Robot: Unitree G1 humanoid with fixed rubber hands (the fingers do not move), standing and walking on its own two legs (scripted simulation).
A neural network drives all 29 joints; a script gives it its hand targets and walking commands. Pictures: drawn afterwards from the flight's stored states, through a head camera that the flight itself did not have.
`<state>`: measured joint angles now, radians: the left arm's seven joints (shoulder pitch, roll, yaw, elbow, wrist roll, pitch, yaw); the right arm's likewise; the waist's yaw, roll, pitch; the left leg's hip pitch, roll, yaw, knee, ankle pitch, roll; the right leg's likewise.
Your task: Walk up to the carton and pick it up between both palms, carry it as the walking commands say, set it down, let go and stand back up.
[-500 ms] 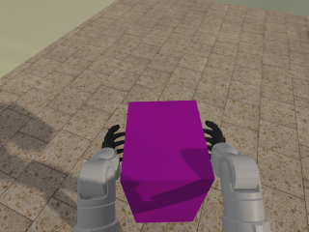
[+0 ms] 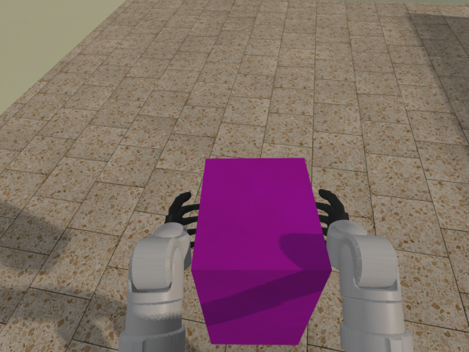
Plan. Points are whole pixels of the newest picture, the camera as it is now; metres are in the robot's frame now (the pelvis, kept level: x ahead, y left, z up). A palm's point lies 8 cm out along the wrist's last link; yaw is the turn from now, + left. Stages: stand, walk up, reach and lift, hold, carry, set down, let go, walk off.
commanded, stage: carry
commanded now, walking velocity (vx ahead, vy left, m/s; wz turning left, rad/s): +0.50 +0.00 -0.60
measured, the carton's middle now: (254, 257) +0.29 +0.01 -0.02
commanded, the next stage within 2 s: none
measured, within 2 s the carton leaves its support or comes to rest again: neither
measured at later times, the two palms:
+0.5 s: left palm (251, 92) +0.64 +0.02 +0.09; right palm (370, 113) +0.55 -0.22 +0.10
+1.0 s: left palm (332, 50) +0.86 -0.21 +0.07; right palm (430, 79) +0.73 -0.42 +0.06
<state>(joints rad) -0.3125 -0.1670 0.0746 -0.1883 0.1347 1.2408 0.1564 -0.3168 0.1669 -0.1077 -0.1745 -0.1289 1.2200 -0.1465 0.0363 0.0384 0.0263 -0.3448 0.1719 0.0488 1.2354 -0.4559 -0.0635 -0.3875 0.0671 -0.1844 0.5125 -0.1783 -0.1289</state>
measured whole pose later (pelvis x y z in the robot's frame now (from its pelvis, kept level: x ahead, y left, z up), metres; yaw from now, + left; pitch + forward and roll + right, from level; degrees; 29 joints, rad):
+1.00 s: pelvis +0.54 -0.16 +0.01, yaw -31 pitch +4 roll -1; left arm -0.31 -0.17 0.09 -0.23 0.12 1.21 0.14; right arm -0.30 0.16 -0.08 -0.25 -0.11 1.21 -0.18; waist -0.01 0.05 0.08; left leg -0.45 0.10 0.09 0.88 -0.45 -0.03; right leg -0.38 0.03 -0.17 0.40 -0.10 -0.09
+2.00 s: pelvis +0.63 -0.19 +0.01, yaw -34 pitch +3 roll +0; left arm -0.27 -0.15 0.06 -0.15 0.13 1.25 0.15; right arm -0.29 0.16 -0.07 -0.13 -0.14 1.24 -0.15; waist -0.01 -0.01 -0.14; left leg -0.27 0.03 0.19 0.47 -0.24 0.04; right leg -0.25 -0.01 -0.10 0.48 -0.28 -0.03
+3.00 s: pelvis +0.61 -0.18 +0.01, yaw -33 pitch +1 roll +0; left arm -0.26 -0.15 0.08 0.05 0.16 0.98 0.13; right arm -0.27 0.15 -0.08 0.07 -0.17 0.96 -0.13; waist -0.01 -0.01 -0.10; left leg -0.29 0.03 0.18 0.47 -0.21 0.04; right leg -0.26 -0.02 -0.11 0.49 -0.26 -0.04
